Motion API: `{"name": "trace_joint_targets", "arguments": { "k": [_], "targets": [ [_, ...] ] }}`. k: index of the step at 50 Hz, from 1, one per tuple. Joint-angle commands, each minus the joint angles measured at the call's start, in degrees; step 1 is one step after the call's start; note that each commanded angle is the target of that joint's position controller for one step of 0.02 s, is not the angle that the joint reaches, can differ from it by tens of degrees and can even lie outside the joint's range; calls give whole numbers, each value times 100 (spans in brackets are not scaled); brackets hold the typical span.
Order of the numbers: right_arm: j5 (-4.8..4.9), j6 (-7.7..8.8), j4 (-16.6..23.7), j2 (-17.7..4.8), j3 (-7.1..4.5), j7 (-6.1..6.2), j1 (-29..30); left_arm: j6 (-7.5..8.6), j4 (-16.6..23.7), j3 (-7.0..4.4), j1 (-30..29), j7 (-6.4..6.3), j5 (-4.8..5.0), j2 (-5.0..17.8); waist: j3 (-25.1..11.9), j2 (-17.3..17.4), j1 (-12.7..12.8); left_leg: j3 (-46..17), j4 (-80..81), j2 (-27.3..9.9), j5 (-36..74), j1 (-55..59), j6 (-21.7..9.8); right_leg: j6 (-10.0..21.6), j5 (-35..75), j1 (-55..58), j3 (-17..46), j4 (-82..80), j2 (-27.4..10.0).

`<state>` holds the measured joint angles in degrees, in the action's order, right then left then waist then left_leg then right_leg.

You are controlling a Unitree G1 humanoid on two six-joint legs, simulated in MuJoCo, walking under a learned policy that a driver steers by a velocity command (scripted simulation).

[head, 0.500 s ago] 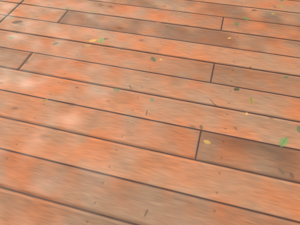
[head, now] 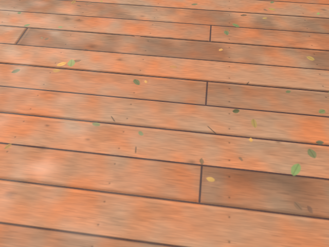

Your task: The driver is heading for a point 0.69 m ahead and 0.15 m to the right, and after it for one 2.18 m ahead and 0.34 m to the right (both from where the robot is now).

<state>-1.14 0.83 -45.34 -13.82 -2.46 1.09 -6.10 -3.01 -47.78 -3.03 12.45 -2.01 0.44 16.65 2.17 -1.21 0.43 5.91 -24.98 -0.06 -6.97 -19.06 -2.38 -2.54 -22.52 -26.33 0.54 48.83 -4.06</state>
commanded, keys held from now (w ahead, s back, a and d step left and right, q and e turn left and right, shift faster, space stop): e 0.40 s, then no key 0.02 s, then w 0.58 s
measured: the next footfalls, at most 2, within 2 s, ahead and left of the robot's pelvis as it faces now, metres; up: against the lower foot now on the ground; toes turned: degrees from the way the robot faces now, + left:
right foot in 0.12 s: +0.05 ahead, -0.13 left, +0.00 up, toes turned -6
left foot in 0.58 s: +0.12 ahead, +0.09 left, +0.00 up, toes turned -20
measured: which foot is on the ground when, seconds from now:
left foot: down 0.00-0.12, up 0.14-0.56, down 0.58-1.00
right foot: up 0.00-0.10, down 0.12-0.58, up 0.60-0.98, down 1.00-1.00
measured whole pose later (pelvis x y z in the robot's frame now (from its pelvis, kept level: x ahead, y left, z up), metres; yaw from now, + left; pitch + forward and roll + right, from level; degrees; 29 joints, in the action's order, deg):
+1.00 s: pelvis +0.19 -0.10 -0.01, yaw -19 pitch +2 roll +1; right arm 1.6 3.2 -54.4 -16.3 -3.3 0.1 -25.4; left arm 4.1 -37.8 -2.5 2.2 1.9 1.4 15.5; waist 1.3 -0.5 -5.9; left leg -1.1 -17.6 -2.3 -23.8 4.2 1.9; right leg 2.6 -5.7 -26.6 -1.4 28.7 -1.0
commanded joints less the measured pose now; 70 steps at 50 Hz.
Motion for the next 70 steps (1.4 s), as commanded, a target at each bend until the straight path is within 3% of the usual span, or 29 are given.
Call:
{"name": "trace_joint_targets", "arguments": {
  "k": [1, 5, 6, 7, 8, 9, 11, 14, 21, 25, 28, 29, 30, 31, 32, 33, 36, 41, 45, 48, 50, 51, 52, 53, 54, 55, 56, 61, 70],
  "targets": [
    [57, -24, 302, -1013, -290, 115, 260, 13, 361, -171, 180, 25, 1, 508, -640, 811, 12, -1110, 1100, -1746, -112, 329, -1097, 117, 73, 513, -122, -126, -49],
    [253, -167, 158, -930, -306, 125, 303, 49, 271, -267, 635, 163, -57, 565, -586, 548, 308, -492, 88, -1383, -181, 285, -469, 548, 1136, 1433, -283, -1974, 232],
    [187, -197, 108, -662, -262, 106, 16, 65, 361, -385, 663, 118, -88, 1032, -425, -641, 137, 139, -1271, -796, -974, -344, 111, 948, 2046, 1713, 1096, -2917, -612],
    [12, -168, 372, -554, -229, 120, 293, 77, 585, -467, 494, 61, -90, 1602, -108, -1795, 52, 200, -2467, 184, -2837, -1797, 604, 1904, 3402, 1939, 2819, -3149, -1719],
    [-2, -134, 496, -692, -276, 140, 780, 205, 602, -439, 672, 91, -294, 1468, -408, -1331, 379, -674, -3538, 209, -3109, -1868, 535, 2291, 3152, 1704, 3019, -3281, -1772],
    [102, -141, 447, -810, -331, 141, 684, 325, 634, -410, 412, 93, -277, 1318, -418, -965, 177, -924, -3872, 67, -2623, -1933, 450, 2020, 2940, 1750, 2497, -3212, -1446],
    [69, -171, 206, -937, -413, 207, 416, 376, 774, -350, -151, 47, -22, 1026, -474, -558, -38, -994, -3811, -64, -1858, -1986, 460, 1471, 2873, 1883, 1909, -3034, -1040],
    [108, -122, 212, -794, -403, 185, 408, 322, 808, -297, -11, -33, 0, 886, -750, -504, -53, -971, -3759, 71, -1375, -1717, 587, 1476, 3574, 2091, 1694, -2889, -822],
    [181, -41, 226, -730, -327, 86, 589, 177, 943, -398, 15, -92, -2, 1102, -723, -754, 126, -1037, -1937, 156, -1210, -1061, 754, 1536, 3050, 2139, 2052, -2780, -713],
    [240, 67, 194, -784, -309, -68, 544, 174, 902, -318, 5, -14, 24, 936, -558, -884, 241, -784, -1096, 146, -1262, -293, 557, 1526, 30, 1507, 2383, -3125, -553],
    [225, 275, -32, -718, -298, -164, 16, 227, 830, -192, -19, 2, -13, 724, -386, -680, -84, -606, 271, 128, -660, 888, 213, 1257, -860, 951, 2411, -2882, -232],
    [163, 339, -158, -856, -324, -154, -405, 279, 835, -110, -33, 9, -44, 484, -520, -364, -220, -1108, 423, -380, -801, 1613, 14, 1026, -946, 486, 2147, -2285, 24],
    [59, 367, -289, -1220, -374, -120, -963, 342, 915, -1, -70, 34, -51, 99, -672, 689, -287, -2509, 909, -1404, -1641, 2267, -442, 638, -995, -359, 1136, -654, 728],
    [-35, 407, -433, -1725, -515, -191, -1244, 449, 1256, -114, -424, 13, 74, 501, -79, 1525, -360, -4355, 1494, -2245, -2609, 2049, -1283, 519, -1409, -1638, 758, 209, 1008],
    [52, 474, -341, -1360, -428, -184, -993, 526, 1195, -232, -509, 10, 112, 923, 364, 1012, -339, -4277, 1566, -2234, -3120, 1908, -1407, 472, -953, -2032, 1035, 824, 611],
    [141, 498, -306, -1083, -350, -147, -830, 568, 1086, -267, -402, 53, 103, 959, 446, 973, -244, -3737, 1559, -1912, -2985, 1977, -1175, 442, -455, -2155, 992, 971, 477],
    [177, 469, -318, -917, -264, -84, -915, 683, 1087, -219, -639, 166, 10, 638, 309, 882, -313, -2697, 1712, -1457, -1716, 2046, -853, 275, 600, -2095, 471, 783, 65],
    [198, 414, -444, -1057, -266, -58, -1316, 771, 1306, -34, -1280, 277, 37, 110, 194, 849, -579, -1551, 1759, -1061, -55, 1639, -794, 92, 1551, -1179, -108, -767, 105],
    [260, 364, -546, -1236, -284, -96, -1646, 780, 1424, -37, -1536, 380, 109, 212, 271, 885, -634, -1452, 1667, -1293, 256, 1508, -789, 199, 1778, -468, -236, -1551, 237],
    [305, 307, -565, -1354, -315, -87, -1553, 784, 1382, -137, -1141, 404, 120, 472, 147, 938, -211, -1377, 1214, -1484, 1403, 1688, -628, 511, 1648, 280, -256, -1923, 349],
    [261, 293, -522, -1193, -249, -70, -1510, 749, 947, -371, 317, 317, 94, 885, -773, 661, 537, -843, -586, -1025, 2684, 1167, -324, 843, 1632, 2398, -276, -2061, 415],
    [124, 326, -313, -773, -100, -72, -1589, 710, 801, -475, 1279, 242, -21, 1313, -1685, -258, 816, -547, -2597, -603, 1157, -344, -29, 1327, 1047, 4256, 1367, -2049, -891],
    [175, 447, -251, -332, 35, -76, -1999, 702, 691, -478, 1517, 295, -29, 1534, -2337, -1732, 564, -876, -4103, 224, -2499, -1686, 133, 1988, -303, 4981, 3963, -3078, -1890],
    [319, 520, -237, -1004, -139, -115, -1603, 735, 727, -315, 1206, 321, -4, 988, -1631, -1116, 612, -1268, -4729, -131, -2434, -2286, 54, 1795, -789, 4458, 3859, -3360, -1713],
    [382, 571, -111, -1159, -185, -149, -1203, 755, 778, -243, 769, 326, 14, 815, -877, -862, 481, -1107, -4716, -403, -1889, -2493, -62, 1623, -397, 3721, 3035, -3435, -1528],
    [341, 573, -134, -1059, -172, -132, -1066, 765, 821, -208, 407, 333, -23, 707, -564, -421, 315, -1021, -4499, -622, -1396, -2273, -67, 1522, 230, 3057, 2394, -3555, -1306],
    [275, 531, -162, -986, -190, -133, -1048, 792, 839, -172, 177, 350, -66, 560, -321, -376, 165, -1024, -4248, -772, -1068, -2075, -38, 1470, 800, 2561, 1900, -3717, -1109],
    [287, 222, -145, -639, -166, -121, -983, 990, 586, -200, 59, 319, -121, 508, 25, -283, -110, -1238, -3702, -820, -214, -1976, 156, 1444, 1926, 1806, 603, -4297, -921],
    [217, 312, 508, -425, -26, -370, 547, 897, 160, -255, 613, 159, -43, 764, 434, 49, 389, -708, -1169, -503, 1430, -2099, 65, 1157, 2808, 2602, -746, -4325, -960]
  ]
}}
